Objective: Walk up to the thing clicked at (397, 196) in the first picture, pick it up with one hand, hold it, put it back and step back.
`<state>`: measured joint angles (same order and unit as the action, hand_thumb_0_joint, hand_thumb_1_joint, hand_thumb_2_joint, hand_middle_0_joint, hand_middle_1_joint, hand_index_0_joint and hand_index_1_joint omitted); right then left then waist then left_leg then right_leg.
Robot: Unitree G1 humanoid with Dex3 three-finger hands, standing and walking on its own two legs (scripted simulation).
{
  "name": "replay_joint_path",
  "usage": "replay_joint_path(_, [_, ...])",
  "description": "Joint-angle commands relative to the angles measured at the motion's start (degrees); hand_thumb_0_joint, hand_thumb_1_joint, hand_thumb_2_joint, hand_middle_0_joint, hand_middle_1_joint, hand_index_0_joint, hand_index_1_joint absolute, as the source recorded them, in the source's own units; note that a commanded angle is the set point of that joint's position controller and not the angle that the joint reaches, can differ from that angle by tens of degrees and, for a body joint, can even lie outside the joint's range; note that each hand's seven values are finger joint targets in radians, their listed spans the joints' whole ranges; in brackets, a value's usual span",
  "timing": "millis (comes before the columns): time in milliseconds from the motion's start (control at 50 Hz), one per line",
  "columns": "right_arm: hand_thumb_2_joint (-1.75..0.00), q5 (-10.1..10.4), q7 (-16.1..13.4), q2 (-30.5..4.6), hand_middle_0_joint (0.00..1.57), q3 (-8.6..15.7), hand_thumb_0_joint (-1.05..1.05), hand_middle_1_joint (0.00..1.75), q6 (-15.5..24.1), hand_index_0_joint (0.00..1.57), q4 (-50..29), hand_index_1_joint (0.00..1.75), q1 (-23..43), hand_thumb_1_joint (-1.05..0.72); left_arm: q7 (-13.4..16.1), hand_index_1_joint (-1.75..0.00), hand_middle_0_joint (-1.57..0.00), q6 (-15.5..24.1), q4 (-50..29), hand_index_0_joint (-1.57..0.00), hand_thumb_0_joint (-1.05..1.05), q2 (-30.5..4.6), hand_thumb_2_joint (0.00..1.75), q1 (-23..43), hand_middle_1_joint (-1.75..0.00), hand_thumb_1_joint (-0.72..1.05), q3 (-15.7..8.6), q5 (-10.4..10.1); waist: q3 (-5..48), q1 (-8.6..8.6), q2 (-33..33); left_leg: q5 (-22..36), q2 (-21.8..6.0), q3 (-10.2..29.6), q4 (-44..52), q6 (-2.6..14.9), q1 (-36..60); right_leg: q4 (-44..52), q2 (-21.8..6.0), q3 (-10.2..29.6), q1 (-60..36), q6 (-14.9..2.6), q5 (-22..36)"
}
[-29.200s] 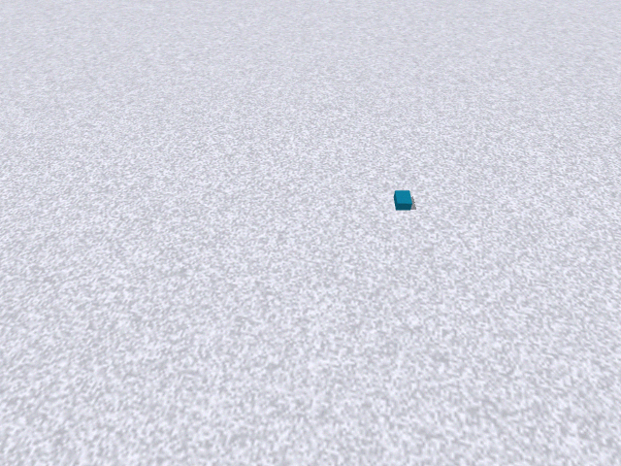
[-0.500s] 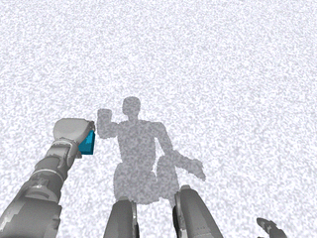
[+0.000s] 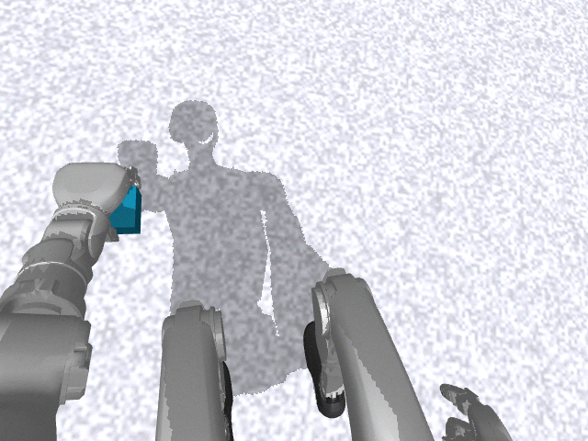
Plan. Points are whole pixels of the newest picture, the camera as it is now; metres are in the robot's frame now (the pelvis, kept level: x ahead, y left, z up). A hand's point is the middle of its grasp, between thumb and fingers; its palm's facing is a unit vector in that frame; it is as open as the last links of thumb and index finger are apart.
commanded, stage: crouch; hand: left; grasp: from above
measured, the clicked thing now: (109, 210) +0.47 +0.22 -0.18
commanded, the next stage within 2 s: lower in 0.94 s
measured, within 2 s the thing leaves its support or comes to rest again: neither
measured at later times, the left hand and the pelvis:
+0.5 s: hand (121, 216) +0.48 +0.22 -0.24, palm faces -0.47 +0.03 -0.88, open 9.3 cm; pelvis -0.01 +0.00 -0.08, yaw -1 degrees
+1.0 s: hand (127, 219) +0.49 +0.22 -0.28, palm faces -0.47 +0.04 -0.88, open 9.3 cm; pelvis -0.01 +0.00 -0.11, yaw -3 degrees
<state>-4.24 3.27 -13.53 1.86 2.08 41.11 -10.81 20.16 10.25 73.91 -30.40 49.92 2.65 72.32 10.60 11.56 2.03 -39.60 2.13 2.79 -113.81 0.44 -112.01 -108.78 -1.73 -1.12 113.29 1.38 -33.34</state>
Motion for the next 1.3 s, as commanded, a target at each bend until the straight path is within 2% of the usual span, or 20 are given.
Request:
replay_joint_path(0, [-0.90, -0.94, 0.05, -12.48, 0.20, 4.21, 0.00, 0.30, 1.14, 0.20, -1.32, 0.30, -11.08, -0.90, 2.82, -0.39, -1.14, -0.03, -9.03, -1.16, 0.00, -13.14, 0.55, 23.47, -0.41, 0.80, -2.78, -0.71, 39.89, 1.20, 10.55, 12.90, 1.03, -1.56, 11.04, 0.76, 23.56, 8.57, 1.33, -2.35, -21.52, -3.84, 9.03])
replay_joint_path(80, [-0.90, -1.20, 0.62, -12.62, 0.20, 4.17, 0.00, 0.30, 1.09, 0.20, -1.08, 0.30, -11.04, -0.90, 2.56, -0.40, -1.15, 0.03, -7.20, -1.16, 0.00, -14.20, 0.59, 24.05, -0.41, 0.80, -3.11, -0.38, 39.62, 1.64, 10.96, 12.96, 0.91, -1.42, 8.32, 0.76, 21.88, 5.80, 1.24, -2.65, -18.82, -3.87, 8.93])
replay_joint_path(100, [-0.90, -1.37, 0.87, -12.46, 0.20, 3.99, 0.00, 0.30, 1.08, 0.20, -1.27, 0.30, -10.93, -0.90, 2.26, -0.39, -1.15, 0.15, -5.60, -1.16, 0.00, -12.51, 0.57, 23.54, -0.40, 0.80, -2.22, -0.55, 38.34, 2.77, 10.76, 12.91, 0.97, -1.55, 7.78, 0.76, 21.09, 5.39, 1.25, -2.75, -18.45, -3.79, 9.03])
replay_joint_path(160, [-0.90, -1.34, 1.08, -13.05, 0.20, 4.13, 0.00, 0.30, 0.88, 0.20, -1.31, 0.30, -10.91, -0.90, 2.09, -0.37, -1.12, 0.69, -6.67, -1.13, 0.00, -15.58, 0.54, 24.76, -0.38, 0.75, -3.54, -0.31, 39.63, 1.74, 11.96, 12.79, 0.98, -1.40, 6.60, 0.68, 20.84, 3.63, 1.31, -3.07, -17.04, -3.93, 8.59])
replay_joint_path(220, [-0.90, -1.62, 1.71, -13.38, 0.20, 3.64, 0.00, 0.30, 0.73, 0.20, -1.26, 0.30, -11.32, -0.90, 1.75, -0.39, -1.12, 0.96, -4.00, -1.12, 0.00, -14.48, 0.59, 23.54, -0.39, 0.75, -2.94, -0.01, 37.48, 2.94, 10.47, 14.05, 0.97, -1.45, 4.51, 0.80, 18.30, 2.04, 1.13, -3.12, -16.23, -3.67, 10.02])
replay_joint_path(240, [-0.90, -1.68, 1.72, -13.53, 0.20, 3.67, 0.00, 0.30, 0.69, 0.20, -1.26, 0.30, -11.19, -0.90, 1.94, -0.38, -1.11, 1.59, -7.70, -1.12, 0.00, -15.87, 0.56, 27.99, -0.38, 0.74, -3.52, -0.37, 39.51, 2.90, 13.36, 14.73, 1.11, -1.95, 3.87, 0.77, 18.23, 1.28, 1.26, -3.05, -16.48, -3.78, 10.68])
replay_joint_path(280, [-0.90, -1.57, 1.78, -13.63, 0.20, 3.40, 0.00, 0.30, 0.50, 0.20, -1.04, 0.30, -11.63, -0.90, 2.16, -0.39, -1.12, 1.49, -3.47, -1.12, 0.00, -16.50, 0.58, 24.57, -0.39, 0.73, -3.70, 0.45, 38.79, 2.16, 11.39, 15.42, 1.15, -2.04, 2.87, 0.88, 17.61, 0.57, 1.46, -3.28, -16.24, -3.72, 11.22])
replay_joint_path(320, [-0.90, -1.78, 2.21, -13.69, 0.20, 3.26, 0.00, 0.30, 0.58, 0.20, -1.09, 0.30, -11.72, -0.90, 2.17, -0.42, -1.14, 2.01, -3.56, -1.14, 0.00, -15.68, 0.62, 26.94, -0.42, 0.77, -3.26, 0.09, 37.59, 3.58, 10.60, 14.23, 1.11, -2.14, 1.56, 1.26, 14.65, -0.02, 1.52, -3.25, -15.75, -3.56, 10.73])
replay_joint_path(400, [-0.90, -2.09, 2.50, -14.63, 0.20, 2.99, 0.00, 0.30, 0.51, 0.20, -1.09, 0.30, -12.14, -0.90, 2.50, -0.41, -1.13, 2.34, -2.05, -1.13, 0.00, -18.46, 0.60, 28.07, -0.41, 0.76, -4.52, 1.14, 37.69, 3.13, 13.15, 14.22, 0.96, -1.57, 1.02, 0.71, 15.92, -2.09, 1.32, -3.83, -12.37, -3.78, 9.67])
replay_joint_path(460, [-0.90, -2.31, 2.77, -14.42, 0.20, 2.56, 0.00, 0.30, 0.32, 0.20, -0.91, 0.30, -11.47, -0.90, 2.55, -0.42, -1.13, 2.95, 0.65, -1.13, 0.00, -16.22, 0.59, 28.09, -0.42, 0.76, -2.98, 1.08, 35.25, 4.38, 12.00, 11.33, 1.41, -2.10, 0.14, 1.11, 12.55, -2.44, 1.82, -4.21, -11.94, -3.73, 7.72])
replay_joint_path(500, [-0.90, -2.42, 2.71, -14.77, 0.20, 2.21, 0.00, 0.30, 0.53, 0.20, -0.84, 0.30, -11.31, -0.90, 3.02, -0.41, -1.12, 3.21, 1.11, -1.12, 0.00, -19.63, 0.59, 28.93, -0.42, 0.74, -4.47, 1.01, 35.34, 3.66, 11.07, 9.28, 1.56, -2.51, -0.45, 1.47, 10.44, -2.51, 1.76, -4.01, -12.26, -3.60, 5.79])
replay_joint_path(580, [-0.90, -2.84, 2.78, -15.19, 0.20, 1.43, 0.00, 0.30, 0.55, 0.20, -0.57, 0.30, -11.82, -0.90, 3.38, -0.42, -1.13, 3.65, 2.52, -1.12, 0.00, -18.34, 0.61, 30.07, -0.41, 0.73, -3.35, 2.08, 35.38, 5.22, 12.74, 9.74, 1.31, -1.75, -1.73, 1.07, 11.85, -4.26, 1.81, -4.78, -9.80, -3.69, 6.40])
replay_joint_path(740, [-0.90, -3.36, 3.25, -15.98, 0.20, 0.09, 0.00, 0.30, 1.06, 0.20, -0.12, 0.30, -12.18, -0.90, 4.42, -0.41, -1.11, 3.84, 4.88, -1.11, 0.00, -20.53, 0.58, 32.28, -0.41, 0.72, -3.90, 2.55, 32.83, 6.15, 13.89, 8.59, 1.19, -1.25, -3.28, 1.03, 9.46, -6.20, 1.68, -5.39, -7.13, -3.64, 5.74])
replay_joint_path(780, [-0.90, -3.37, 3.27, -16.21, 0.20, 0.02, 0.00, 0.30, 1.11, 0.20, -0.03, 0.30, -12.56, -0.91, 4.61, -0.41, -1.13, 3.89, 3.59, -1.13, 0.00, -22.10, 0.57, 32.33, -0.41, 0.75, -4.54, 2.89, 34.35, 5.28, 14.91, 9.83, 1.20, -1.52, -3.89, 0.99, 9.82, -6.57, 1.67, -5.36, -7.78, -3.63, 6.82])
replay_joint_path(860, [-0.90, -3.47, 3.63, -16.27, 0.20, -0.39, 0.00, 0.30, 1.08, 0.20, -0.44, 0.30, -12.72, -0.91, 4.36, -0.43, -1.16, 3.81, 4.89, -1.16, 0.00, -20.33, 0.60, 31.79, -0.42, 0.78, -3.49, 2.82, 32.94, 6.72, 15.49, 10.33, 1.05, -1.25, -4.82, 0.93, 9.67, -7.32, 1.85, -5.90, -6.85, -3.66, 7.43])
replay_joint_path(880, [-0.90, -3.48, 3.57, -16.74, 0.20, -0.49, 0.00, 0.30, 1.12, 0.20, -0.27, 0.30, -13.13, -0.91, 4.62, -0.43, -1.16, 3.93, 3.70, -1.15, 0.00, -22.61, 0.61, 33.19, -0.43, 0.78, -4.68, 2.88, 34.12, 6.39, 15.08, 10.46, 1.11, -1.19, -4.98, 1.07, 9.12, -7.29, 1.65, -5.80, -7.30, -3.50, 7.69])
replay_joint_path(1060, [-0.90, -3.66, 3.84, -16.96, 0.20, -1.44, 0.00, 0.30, 1.01, 0.20, -0.40, 0.30, -13.17, -0.91, 4.89, -0.42, -1.19, 4.05, 6.20, -1.15, 0.00, -22.67, 0.62, 31.25, -0.38, 0.73, -4.18, 3.40, 33.17, 6.62, 15.12, 10.83, 1.23, -1.37, -6.46, 1.15, 7.74, -8.37, 2.15, -6.40, -7.35, -3.55, 8.16])
replay_joint_path(1120, [-0.90, -3.87, 4.00, -17.21, 0.20, -2.12, 0.00, 0.30, 1.25, 0.20, -0.13, 0.30, -12.60, -0.91, 5.08, -0.40, -1.16, 4.42, 10.54, -1.12, 0.00, -20.93, 0.59, 31.31, -0.37, 0.69, -3.02, 3.36, 27.97, 8.38, 12.94, 8.03, 1.22, -0.62, -6.82, 1.39, 3.96, -8.57, 2.17, -6.89, -4.61, -3.49, 6.00])
replay_joint_path(1180, [-0.90, -4.20, 3.97, -17.29, 0.20, -2.70, 0.00, 0.30, 1.58, 0.20, -0.28, 0.30, -12.34, -0.91, 5.85, -0.39, -1.14, 5.34, 9.97, -1.11, 0.00, -23.89, 0.57, 31.43, -0.35, 0.67, -4.05, 4.17, 29.55, 7.41, 14.20, 8.47, 1.40, -1.14, -7.77, 1.43, 4.17, -9.14, 2.32, -6.76, -5.99, -3.38, 6.21])
replay_joint_path(1280, [-0.90, -4.99, 4.31, -17.96, 0.20, -3.09, 0.00, 0.30, 2.36, 0.20, -0.48, 0.30, -12.60, -0.91, 7.89, -0.39, -1.13, 5.92, 10.15, -1.11, 0.00, -25.05, 0.55, 33.12, -0.37, 0.70, -4.98, 5.34, 29.26, 8.57, 16.80, 9.28, 1.02, -0.44, -8.41, 0.89, 6.71, -10.19, 2.20, -7.38, -3.41, -3.41, 6.97])
